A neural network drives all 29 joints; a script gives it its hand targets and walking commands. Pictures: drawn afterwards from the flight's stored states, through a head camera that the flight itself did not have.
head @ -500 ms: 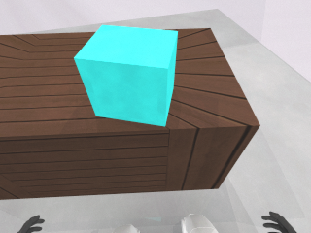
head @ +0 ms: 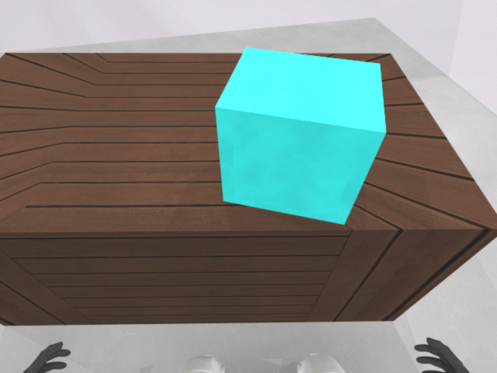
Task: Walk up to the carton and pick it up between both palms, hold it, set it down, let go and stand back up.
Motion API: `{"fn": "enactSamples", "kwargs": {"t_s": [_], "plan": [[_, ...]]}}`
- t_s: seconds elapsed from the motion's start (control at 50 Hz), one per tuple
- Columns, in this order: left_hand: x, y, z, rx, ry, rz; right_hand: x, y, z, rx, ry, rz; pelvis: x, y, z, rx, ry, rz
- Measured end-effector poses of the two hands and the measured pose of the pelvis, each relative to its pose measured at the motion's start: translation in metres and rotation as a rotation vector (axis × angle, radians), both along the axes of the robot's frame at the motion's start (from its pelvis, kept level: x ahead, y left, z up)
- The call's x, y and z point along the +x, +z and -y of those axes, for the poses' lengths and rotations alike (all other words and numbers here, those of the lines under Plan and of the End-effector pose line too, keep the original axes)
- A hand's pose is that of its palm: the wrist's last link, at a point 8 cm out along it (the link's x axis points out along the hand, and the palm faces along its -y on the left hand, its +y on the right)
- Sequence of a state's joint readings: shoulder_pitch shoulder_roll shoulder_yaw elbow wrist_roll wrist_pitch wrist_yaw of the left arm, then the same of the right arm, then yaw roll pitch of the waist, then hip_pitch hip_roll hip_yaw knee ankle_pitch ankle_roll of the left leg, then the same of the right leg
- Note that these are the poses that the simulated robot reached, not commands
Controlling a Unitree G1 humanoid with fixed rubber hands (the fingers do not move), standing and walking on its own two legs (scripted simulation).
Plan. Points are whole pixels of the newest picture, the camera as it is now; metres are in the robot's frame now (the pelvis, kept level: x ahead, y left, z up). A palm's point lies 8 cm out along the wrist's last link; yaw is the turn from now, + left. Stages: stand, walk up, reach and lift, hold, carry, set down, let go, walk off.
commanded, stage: walk up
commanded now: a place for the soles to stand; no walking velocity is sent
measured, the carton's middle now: (295, 137) +0.56 -0.06 +0.05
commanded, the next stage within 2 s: none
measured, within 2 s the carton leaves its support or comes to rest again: neither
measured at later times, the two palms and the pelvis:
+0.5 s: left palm (71, 362) +0.15 +0.30 -0.06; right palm out of the picture +0.12 -0.32 -0.03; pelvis +0.01 +0.00 +0.05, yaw -4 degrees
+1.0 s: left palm (87, 364) +0.14 +0.27 -0.06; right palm out of the picture +0.07 -0.34 -0.06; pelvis +0.02 -0.02 +0.05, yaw -3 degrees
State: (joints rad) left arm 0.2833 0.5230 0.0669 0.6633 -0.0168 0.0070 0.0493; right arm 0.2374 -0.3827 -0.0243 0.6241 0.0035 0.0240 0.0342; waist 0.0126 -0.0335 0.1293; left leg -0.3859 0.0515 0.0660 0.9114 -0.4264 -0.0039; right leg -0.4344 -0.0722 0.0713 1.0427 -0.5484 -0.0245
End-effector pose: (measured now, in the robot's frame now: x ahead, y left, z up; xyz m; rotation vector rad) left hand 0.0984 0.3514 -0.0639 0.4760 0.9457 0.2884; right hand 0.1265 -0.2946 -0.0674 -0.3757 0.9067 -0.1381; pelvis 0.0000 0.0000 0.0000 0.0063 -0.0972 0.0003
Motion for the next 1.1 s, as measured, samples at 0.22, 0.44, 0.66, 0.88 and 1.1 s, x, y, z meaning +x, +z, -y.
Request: {"fn": "enactSamples", "kwargs": {"t_s": [0.22, 0.44, 0.66, 0.88, 1.1], "plan": [[0.029, -0.018, 0.021, -0.143, -0.048, -0.103, 0.013, 0.023, -0.011, -0.034, -0.029, -0.021, 0.018, 0.021, -0.016, -0.026, -0.040, -0.039], [0.046, -0.004, 0.044, -0.174, -0.060, -0.141, 0.001, 0.037, 0.016, -0.039, -0.098, -0.041, 0.014, 0.042, -0.003, -0.011, -0.062, -0.032], [0.047, 0.014, 0.070, -0.197, -0.037, -0.119, -0.020, 0.025, 0.033, 0.010, -0.154, -0.100, 0.013, 0.052, 0.012, 0.000, -0.058, -0.036], [0.041, 0.011, 0.078, -0.199, 0.002, -0.171, -0.053, 0.010, 0.042, 0.021, -0.211, -0.227, 0.018, 0.054, 0.021, 0.001, -0.048, -0.054], [0.053, 0.005, 0.081, -0.212, 0.008, -0.185, -0.054, 0.011, 0.040, 0.006, -0.233, -0.268, 0.029, 0.055, 0.022, -0.001, -0.048, -0.064]]}}
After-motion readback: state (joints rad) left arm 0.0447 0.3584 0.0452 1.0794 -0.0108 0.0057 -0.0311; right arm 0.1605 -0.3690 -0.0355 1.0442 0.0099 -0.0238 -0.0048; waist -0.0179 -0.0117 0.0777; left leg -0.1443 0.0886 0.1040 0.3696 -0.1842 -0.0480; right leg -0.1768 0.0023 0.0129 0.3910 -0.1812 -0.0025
